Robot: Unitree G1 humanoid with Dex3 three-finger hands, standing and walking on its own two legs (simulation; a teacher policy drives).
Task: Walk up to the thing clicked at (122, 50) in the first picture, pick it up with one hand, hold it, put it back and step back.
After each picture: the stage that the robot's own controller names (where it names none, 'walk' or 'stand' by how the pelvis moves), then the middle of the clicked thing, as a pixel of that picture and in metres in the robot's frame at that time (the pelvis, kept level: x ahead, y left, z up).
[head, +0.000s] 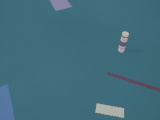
stand; (123, 42) +1.26 -0.41 -0.66
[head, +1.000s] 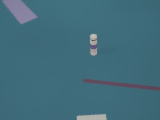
walk; (93, 45) +1.21 +0.00 -0.63
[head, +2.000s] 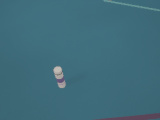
walk; (60, 77) +0.79 +0.29 -0.65
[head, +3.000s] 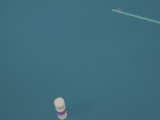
stand; (61, 109) +0.48 +0.20 -0.63
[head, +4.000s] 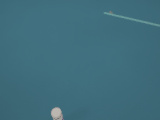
stand; (58, 118) +0.43 +0.21 -0.66
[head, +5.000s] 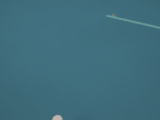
stand; out of the picture +0.39 +0.21 -0.66
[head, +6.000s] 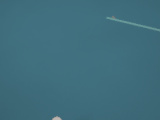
stand; out of the picture +0.39 +0.21 -0.66
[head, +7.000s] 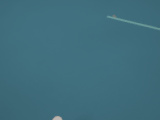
stand; out of the picture +0.38 +0.20 -0.66
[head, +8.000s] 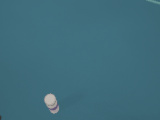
go down; (52, 104) +0.41 +0.20 -0.60
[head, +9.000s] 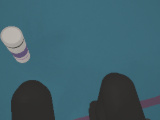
go down; (18, 47) +0.48 +0.24 -0.25
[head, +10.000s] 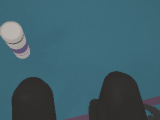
close in; (18, 43) +0.48 +0.24 -0.24
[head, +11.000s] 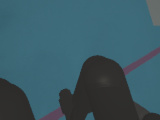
close; out of the picture +0.46 +0.29 -0.16
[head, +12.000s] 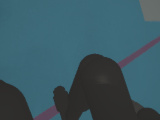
lift; out of the picture +0.44 +0.30 -0.16
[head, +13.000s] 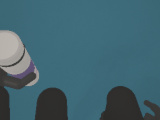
lift; (19, 65) +0.35 +0.21 +0.01
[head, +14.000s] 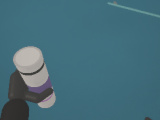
hold; (38, 82) +0.32 +0.16 +0.05
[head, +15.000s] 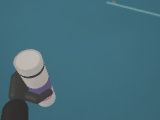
hold; (39, 82) +0.32 +0.16 +0.04
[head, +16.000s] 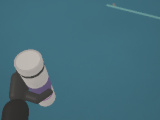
hold; (39, 82) +0.32 +0.16 +0.05
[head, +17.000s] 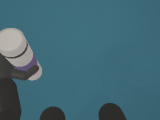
crouch; (24, 59) +0.40 +0.19 -0.01
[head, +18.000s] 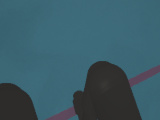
lower; out of the picture +0.48 +0.27 -0.11
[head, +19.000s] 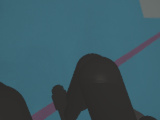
lower; out of the picture +0.45 +0.31 -0.17
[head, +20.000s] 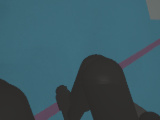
lower; out of the picture +0.44 +0.31 -0.16
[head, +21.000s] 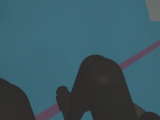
lower; out of the picture +0.44 +0.31 -0.16
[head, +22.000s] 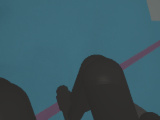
lower; out of the picture +0.44 +0.31 -0.16
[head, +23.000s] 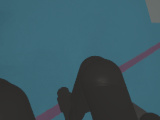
open; out of the picture +0.44 +0.30 -0.17
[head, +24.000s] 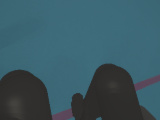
stand; out of the picture +0.45 +0.28 -0.19
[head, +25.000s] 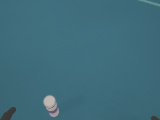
stand; (52, 106) +0.42 +0.20 -0.55
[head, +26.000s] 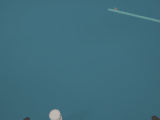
stand; out of the picture +0.41 +0.20 -0.60
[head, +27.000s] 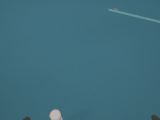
stand; out of the picture +0.40 +0.20 -0.60
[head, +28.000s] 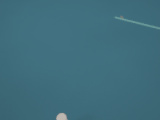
stand; out of the picture +0.41 +0.19 -0.65
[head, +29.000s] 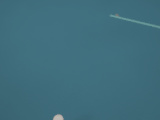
stand; out of the picture +0.39 +0.20 -0.66
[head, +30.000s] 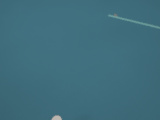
stand; out of the picture +0.39 +0.21 -0.66
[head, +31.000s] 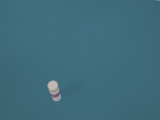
walk; (54, 91) +0.52 +0.21 -0.63
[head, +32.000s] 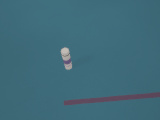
walk; (66, 59) +0.86 +0.22 -0.64
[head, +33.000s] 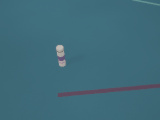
stand; (61, 56) +1.05 +0.22 -0.64
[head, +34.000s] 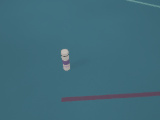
stand; (65, 60) +1.01 +0.20 -0.66
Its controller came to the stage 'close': yes
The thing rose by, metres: 0.69
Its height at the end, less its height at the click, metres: +0.00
